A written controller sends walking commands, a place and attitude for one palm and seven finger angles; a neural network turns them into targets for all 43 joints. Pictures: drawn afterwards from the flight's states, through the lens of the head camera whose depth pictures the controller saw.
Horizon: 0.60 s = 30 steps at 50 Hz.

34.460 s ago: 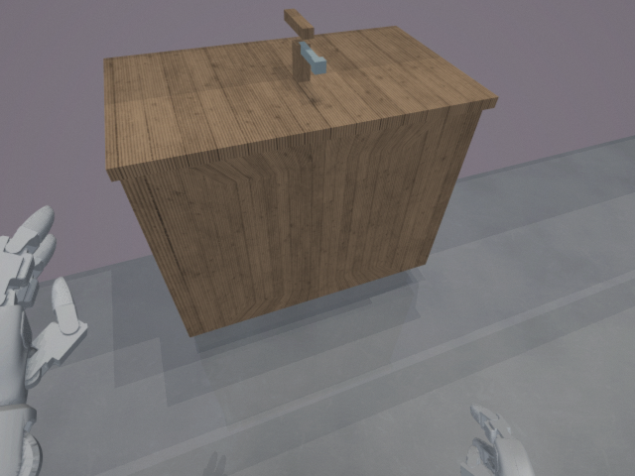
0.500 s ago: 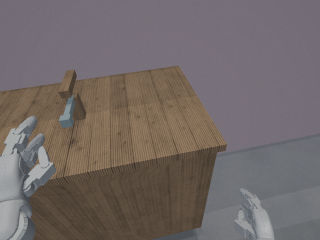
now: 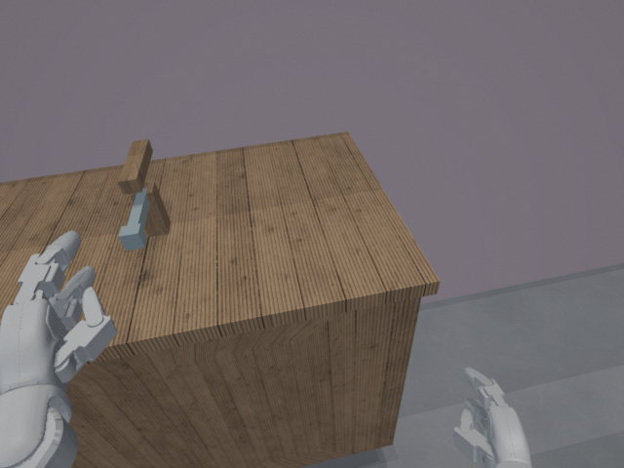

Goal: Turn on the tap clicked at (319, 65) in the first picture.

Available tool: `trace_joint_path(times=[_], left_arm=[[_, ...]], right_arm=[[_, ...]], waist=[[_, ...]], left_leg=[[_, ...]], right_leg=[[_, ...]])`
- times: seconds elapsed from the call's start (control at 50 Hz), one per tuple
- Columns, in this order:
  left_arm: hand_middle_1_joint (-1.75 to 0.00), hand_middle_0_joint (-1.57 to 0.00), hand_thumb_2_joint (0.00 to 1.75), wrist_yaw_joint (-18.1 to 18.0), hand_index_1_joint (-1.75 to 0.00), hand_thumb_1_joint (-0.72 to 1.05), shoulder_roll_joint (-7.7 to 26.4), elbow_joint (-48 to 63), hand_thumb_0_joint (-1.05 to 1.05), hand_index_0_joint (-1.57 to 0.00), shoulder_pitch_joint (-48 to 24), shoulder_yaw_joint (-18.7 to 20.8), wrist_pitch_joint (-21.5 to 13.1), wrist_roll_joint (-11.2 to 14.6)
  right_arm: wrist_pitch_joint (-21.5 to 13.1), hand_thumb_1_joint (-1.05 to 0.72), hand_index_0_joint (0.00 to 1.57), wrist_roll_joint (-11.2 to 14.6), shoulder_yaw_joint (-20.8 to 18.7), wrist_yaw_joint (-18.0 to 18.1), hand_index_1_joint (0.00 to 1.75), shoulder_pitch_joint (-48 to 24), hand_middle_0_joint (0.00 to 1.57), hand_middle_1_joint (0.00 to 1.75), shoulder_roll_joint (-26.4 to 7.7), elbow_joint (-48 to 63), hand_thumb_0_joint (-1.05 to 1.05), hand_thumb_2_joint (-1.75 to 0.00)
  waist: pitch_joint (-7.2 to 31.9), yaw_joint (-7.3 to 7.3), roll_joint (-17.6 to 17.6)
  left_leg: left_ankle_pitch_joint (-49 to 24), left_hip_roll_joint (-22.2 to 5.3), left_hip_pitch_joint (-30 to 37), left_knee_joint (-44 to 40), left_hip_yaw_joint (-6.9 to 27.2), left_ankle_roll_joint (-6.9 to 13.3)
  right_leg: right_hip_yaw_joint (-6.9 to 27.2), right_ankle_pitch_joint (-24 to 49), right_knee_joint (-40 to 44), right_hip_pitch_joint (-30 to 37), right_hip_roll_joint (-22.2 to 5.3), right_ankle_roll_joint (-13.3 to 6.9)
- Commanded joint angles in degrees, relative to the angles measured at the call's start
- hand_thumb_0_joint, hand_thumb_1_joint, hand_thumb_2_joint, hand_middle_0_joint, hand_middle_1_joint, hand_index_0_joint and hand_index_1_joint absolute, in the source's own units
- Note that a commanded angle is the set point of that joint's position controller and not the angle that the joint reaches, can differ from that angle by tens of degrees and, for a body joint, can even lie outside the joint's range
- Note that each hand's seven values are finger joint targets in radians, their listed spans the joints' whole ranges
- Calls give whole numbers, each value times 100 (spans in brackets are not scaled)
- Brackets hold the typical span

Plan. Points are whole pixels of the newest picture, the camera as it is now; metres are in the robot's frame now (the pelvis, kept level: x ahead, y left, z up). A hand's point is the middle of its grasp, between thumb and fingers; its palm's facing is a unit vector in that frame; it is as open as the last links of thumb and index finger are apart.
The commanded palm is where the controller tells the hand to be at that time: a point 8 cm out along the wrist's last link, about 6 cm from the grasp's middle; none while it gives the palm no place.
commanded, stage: turn the palm inward beside the body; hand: left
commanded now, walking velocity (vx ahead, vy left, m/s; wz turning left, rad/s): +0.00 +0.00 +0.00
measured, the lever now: (133, 236) +0.38 +0.33 +0.12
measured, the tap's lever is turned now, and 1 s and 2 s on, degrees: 0 0 0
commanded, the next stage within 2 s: reach beside the lever's end, fingers flat in 0.14 s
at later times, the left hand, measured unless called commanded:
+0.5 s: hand (117, 311) +0.21 +0.23 +0.18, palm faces +0.51 -0.85 -0.14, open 7.4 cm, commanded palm +0.16 +0.28 +0.18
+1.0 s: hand (112, 281) +0.26 +0.27 +0.16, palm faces +0.54 -0.83 -0.13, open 7.5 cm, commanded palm +0.21 +0.32 +0.16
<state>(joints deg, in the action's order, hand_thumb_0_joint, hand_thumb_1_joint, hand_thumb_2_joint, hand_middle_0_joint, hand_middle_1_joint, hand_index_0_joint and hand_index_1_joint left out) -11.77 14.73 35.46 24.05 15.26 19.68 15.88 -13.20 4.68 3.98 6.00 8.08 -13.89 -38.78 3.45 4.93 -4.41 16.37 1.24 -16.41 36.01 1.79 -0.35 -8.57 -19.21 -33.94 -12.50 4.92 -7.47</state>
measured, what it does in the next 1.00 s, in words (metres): stands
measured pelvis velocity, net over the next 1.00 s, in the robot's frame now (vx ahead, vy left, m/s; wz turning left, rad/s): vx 0.01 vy -0.02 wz -0.01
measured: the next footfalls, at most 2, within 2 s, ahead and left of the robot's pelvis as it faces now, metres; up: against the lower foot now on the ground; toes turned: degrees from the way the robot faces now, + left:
none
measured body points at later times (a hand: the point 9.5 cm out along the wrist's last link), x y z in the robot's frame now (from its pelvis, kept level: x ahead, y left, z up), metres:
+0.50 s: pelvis +0.01 -0.02 +0.00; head -0.03 -0.06 +0.45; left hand +0.18 +0.27 +0.19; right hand +0.23 -0.23 -0.07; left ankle +0.04 +0.13 -0.72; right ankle +0.00 -0.02 -0.72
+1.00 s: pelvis +0.01 -0.02 +0.00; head -0.01 -0.06 +0.44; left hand +0.22 +0.31 +0.17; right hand +0.20 -0.26 -0.09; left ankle +0.04 +0.13 -0.72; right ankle +0.00 -0.02 -0.72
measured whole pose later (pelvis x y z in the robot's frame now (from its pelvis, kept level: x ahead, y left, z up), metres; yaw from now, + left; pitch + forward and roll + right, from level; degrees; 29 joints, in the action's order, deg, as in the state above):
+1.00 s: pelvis +0.01 -0.02 +0.00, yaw -1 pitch +0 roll +2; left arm -7.6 19.1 10.4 7.8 24.8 14.9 16.9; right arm -11.8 5.3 1.7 7.8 8.7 -15.5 -40.8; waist 3.0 3.0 -3.7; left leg 17.0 0.5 -19.3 36.6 1.7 -1.6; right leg -8.3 -20.2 -35.5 -16.0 5.6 -8.2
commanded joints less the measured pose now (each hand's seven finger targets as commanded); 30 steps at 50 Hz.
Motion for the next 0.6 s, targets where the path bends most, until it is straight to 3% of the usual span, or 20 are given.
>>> trace_joint_path(times=[0.0, 0.02, 0.04, 0.1, 0.12, 0.18, 0.22, 0.26, 0.28, 0.34, 0.4, 0.42, 0.44, 0.48, 0.5, 0.52, 0.54, 0.58], left_arm=[[-30, -20, 90, -68, -30, 90, 917, 1282, 0, -20, -750, 520, -437, -53], [-30, -20, 90, -85, -30, 90, 993, 1242, 0, -20, -755, 609, -440, -86], [-30, -20, 90, -81, -30, 90, 855, 1259, 0, -20, -737, 496, -441, -44], [-30, -20, 90, -53, -30, 90, 894, 1185, 0, -20, -678, 514, -421, -25], [-30, -20, 90, -68, -30, 90, 942, 1239, 0, -20, -735, 585, -438, -52], [-30, -20, 90, -53, -30, 90, 929, 1326, 0, -20, -685, 560, -487, -46], [-30, -20, 90, -46, -30, 90, 972, 1242, 0, -20, -583, 653, -494, -57], [-30, -20, 90, -31, -30, 90, 1012, 998, 0, -20, -569, 795, -487, 16], [-30, -20, 90, 3, -30, 90, 999, 872, 0, -20, -644, 798, -468, 43], [-30, -20, 90, 24, -30, 90, 988, 795, 0, -20, -953, 783, -495, 12], [-30, -20, 90, 72, -30, 90, 1120, 608, 0, -20, -1065, 897, -540, 37], [-30, -20, 90, 74, -30, 90, 1161, 573, 0, -20, -1146, 928, -572, 8], [-30, -20, 90, 97, -30, 90, 1125, 508, 0, -20, -1167, 907, -588, 23], [-30, -20, 90, 126, -30, 90, 1323, 356, 0, -20, -1231, 1146, -606, 82], [-30, -20, 90, 155, -30, 90, 1293, 312, 0, -20, -1292, 1096, -616, 79], [-30, -20, 90, 141, -30, 90, 1369, 211, 0, -20, -1282, 1213, -626, 52], [-30, -20, 90, 149, -30, 90, 1271, 158, 0, -20, -1390, 1105, -635, 74], [-30, -20, 90, 161, -30, 90, 1419, -44, 0, -20, -1580, 1249, -647, 113]], right_arm=[[-351, -90, 20, -19, -225, 36, 30, -1205, 20, 30, -560, 1074, 0, -90], [-348, -90, 20, -4, -220, 28, 30, -1222, 20, 30, -553, 1022, 0, -90], [-349, -90, 20, -10, -218, 32, 30, -1190, 20, 30, -545, 1065, 0, -90], [-335, -90, 20, -25, -238, 46, 30, -1185, 20, 30, -576, 1054, 0, -90], [-338, -90, 20, 4, -238, 34, 30, -1194, 20, 30, -560, 1018, 0, -90], [-357, -90, 20, -27, -242, 36, 30, -1078, 20, 30, -592, 1077, 0, -90], [-353, -90, 20, -17, -244, 26, 30, -1051, 20, 30, -596, 1045, 0, -90], [-326, -90, 20, -23, -261, 55, 30, -963, 20, 30, -608, 1051, 0, -90], [-296, -90, 20, -15, -255, 66, 30, -955, 20, 30, -609, 1036, 0, -90], [-299, -90, 20, 6, -271, 82, 30, -956, 20, 30, -591, 1025, 0, -90], [-317, -90, 20, -4, -284, 101, 30, -942, 20, 30, -618, 1016, 0, -90], [-317, -90, 20, 11, -277, 94, 30, -988, 20, 30, -608, 959, 0, -90], [-317, -90, 20, 9, -280, 102, 30, -921, 20, 30, -610, 996, 0, -90], [-303, -90, 20, 5, -306, 126, 30, -943, 20, 30, -619, 975, 0, -90], [-301, -90, 20, 12, -303, 129, 30, -963, 20, 30, -621, 968, 0, -90], [-285, -90, 20, 31, -306, 110, 30, -982, 20, 30, -603, 906, 0, -90], [-286, -90, 20, 33, -302, 126, 30, -968, 20, 30, -601, 944, 0, -90], [-284, -90, 20, 22, -318, 155, 30, -962, 20, 30, -632, 906, 0, -90]], waist=[[130, 19, 277], [66, 44, 50], [101, 3, 165], [125, -11, 529], [125, 12, 197], [304, 1, 394], [331, 23, 213], [348, -6, 541], [327, -25, 668], [290, -38, 205], [328, -51, 483], [301, -37, 338], [297, -57, 435], [405, -46, 558], [367, -59, 491], [306, -28, 204], [281, -65, 257], [310, -82, 437]], left_leg=[[-401, -143, 44, -191, 223, 227], [-381, -128, 85, -192, 232, 219], [-365, -135, 57, -190, 241, 213], [-436, -161, -66, -71, 249, 205], [-494, -143, 35, -95, 241, 205], [-718, -138, 63, -97, 247, 225], [-840, -110, 135, -109, 223, 238], [-867, -125, 35, -121, 227, 235], [-838, -120, -38, -115, 232, 234], [-840, -105, 70, -129, 203, 218], [-765, -123, -79, -108, 231, 198], [-781, -100, -19, -127, 227, 204], [-772, -115, -59, -151, 234, 203], [-687, -129, -219, -95, 242, 170], [-680, -138, -267, -64, 250, 154], [-716, -118, -154, -94, 223, 162], [-646, -126, -189, -118, 234, 152], [-543, -137, -322, -61, 271, 137]], right_leg=[[1339, 4, 1255, -339, -964, 808], [1326, -84, 1277, -402, -941, 773], [1354, -48, 1255, -358, -972, 784], [1513, 249, 1291, -250, -1088, 887], [1438, 268, 1271, -294, -1041, 833], [1352, 908, 1071, -154, -1028, 856], [1275, 1213, 1016, -154, -978, 852], [1298, 1495, 975, -65, -985, 907], [1347, 1516, 999, -30, -1005, 942], [1361, 1463, 1019, -87, -1019, 897], [1520, 1563, 1048, 26, -1105, 1000], [1477, 1485, 1065, -9, -1065, 936], [1473, 1498, 1037, -5, -1063, 933], [1681, 1583, 1072, 166, -1177, 1082], [1746, 1682, 1058, 180, -1233, 1072], [1629, 1549, 1085, 82, -1158, 968], [1656, 1415, 1083, 36, -1167, 959], [1806, 1299, 1139, 95, -1230, 1063]])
